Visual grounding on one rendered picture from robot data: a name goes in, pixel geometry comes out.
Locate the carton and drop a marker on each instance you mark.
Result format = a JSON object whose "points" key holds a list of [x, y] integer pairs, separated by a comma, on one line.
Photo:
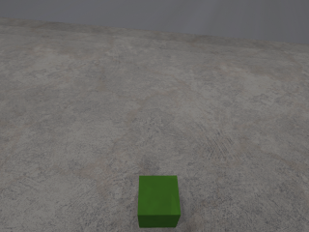
{"points": [[158, 201]]}

